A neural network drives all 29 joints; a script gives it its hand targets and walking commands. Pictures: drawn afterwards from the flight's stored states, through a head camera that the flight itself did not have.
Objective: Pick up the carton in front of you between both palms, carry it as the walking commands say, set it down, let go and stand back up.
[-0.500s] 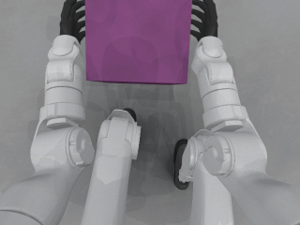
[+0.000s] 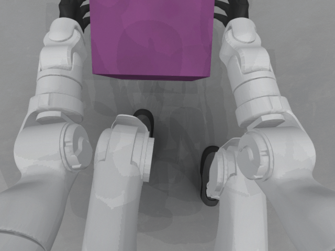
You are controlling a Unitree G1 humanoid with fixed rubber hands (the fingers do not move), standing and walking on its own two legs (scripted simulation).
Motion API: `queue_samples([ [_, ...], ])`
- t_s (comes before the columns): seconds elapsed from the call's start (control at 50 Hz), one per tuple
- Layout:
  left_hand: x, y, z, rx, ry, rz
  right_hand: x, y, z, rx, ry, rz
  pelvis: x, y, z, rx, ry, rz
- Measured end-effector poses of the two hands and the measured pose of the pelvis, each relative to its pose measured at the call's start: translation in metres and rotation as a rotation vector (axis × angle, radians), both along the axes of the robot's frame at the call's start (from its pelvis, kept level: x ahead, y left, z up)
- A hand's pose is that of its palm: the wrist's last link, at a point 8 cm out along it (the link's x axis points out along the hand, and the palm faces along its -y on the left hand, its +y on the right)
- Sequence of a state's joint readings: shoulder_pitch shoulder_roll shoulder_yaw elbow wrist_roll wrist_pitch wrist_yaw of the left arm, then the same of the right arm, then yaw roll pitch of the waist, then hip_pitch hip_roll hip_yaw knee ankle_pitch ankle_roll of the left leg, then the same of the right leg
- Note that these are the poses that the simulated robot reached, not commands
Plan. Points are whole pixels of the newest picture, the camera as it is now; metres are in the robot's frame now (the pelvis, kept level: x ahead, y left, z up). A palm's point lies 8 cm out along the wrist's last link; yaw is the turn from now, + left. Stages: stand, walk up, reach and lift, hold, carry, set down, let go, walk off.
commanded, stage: set down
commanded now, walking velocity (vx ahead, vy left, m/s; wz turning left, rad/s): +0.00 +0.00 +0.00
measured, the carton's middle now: (155, 33) +0.49 +0.16 -0.24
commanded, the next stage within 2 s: none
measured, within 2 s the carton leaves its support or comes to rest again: rests again in 0.16 s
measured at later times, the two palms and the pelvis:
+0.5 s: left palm (76, 25) +0.45 +0.31 -0.18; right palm (233, 23) +0.54 +0.01 -0.17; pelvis +0.00 -0.01 -0.01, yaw +0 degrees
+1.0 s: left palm (61, 37) +0.43 +0.35 -0.21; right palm (241, 34) +0.53 -0.02 -0.20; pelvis -0.01 +0.00 +0.00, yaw +1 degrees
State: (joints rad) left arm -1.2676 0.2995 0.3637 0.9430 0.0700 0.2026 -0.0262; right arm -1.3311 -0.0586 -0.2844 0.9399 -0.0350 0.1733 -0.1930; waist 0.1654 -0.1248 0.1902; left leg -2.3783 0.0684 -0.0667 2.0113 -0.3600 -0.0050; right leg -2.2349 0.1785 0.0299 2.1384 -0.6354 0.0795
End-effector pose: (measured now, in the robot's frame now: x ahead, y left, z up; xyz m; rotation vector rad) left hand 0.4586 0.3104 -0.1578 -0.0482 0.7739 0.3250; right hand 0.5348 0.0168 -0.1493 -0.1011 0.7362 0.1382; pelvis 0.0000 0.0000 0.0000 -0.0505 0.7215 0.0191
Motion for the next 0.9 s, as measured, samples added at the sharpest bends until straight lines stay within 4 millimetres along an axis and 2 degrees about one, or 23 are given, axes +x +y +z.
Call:
queue_samples([
  [0.26,-0.004,0.000,-0.017,0.008,0.043,-0.012,-0.002,-0.003,-0.021,0.019,0.014,0.036,-0.003,-0.007,-0.005,0.023,-0.006,-0.019],
  [0.76,-0.006,0.003,-0.021,-0.019,0.019,-0.015,0.002,-0.006,-0.023,0.020,-0.012,0.121,-0.005,-0.009,-0.009,0.028,-0.046,-0.012],
  [0.82,-0.011,0.004,-0.030,-0.023,0.029,0.009,0.001,-0.010,-0.027,-0.006,-0.015,0.138,-0.006,-0.007,-0.008,0.024,-0.063,-0.007],
  [0.9,-0.026,0.020,-0.045,0.020,0.062,0.077,-0.001,-0.025,-0.042,-0.037,0.003,0.114,-0.007,-0.004,-0.006,0.022,-0.076,-0.003],
])
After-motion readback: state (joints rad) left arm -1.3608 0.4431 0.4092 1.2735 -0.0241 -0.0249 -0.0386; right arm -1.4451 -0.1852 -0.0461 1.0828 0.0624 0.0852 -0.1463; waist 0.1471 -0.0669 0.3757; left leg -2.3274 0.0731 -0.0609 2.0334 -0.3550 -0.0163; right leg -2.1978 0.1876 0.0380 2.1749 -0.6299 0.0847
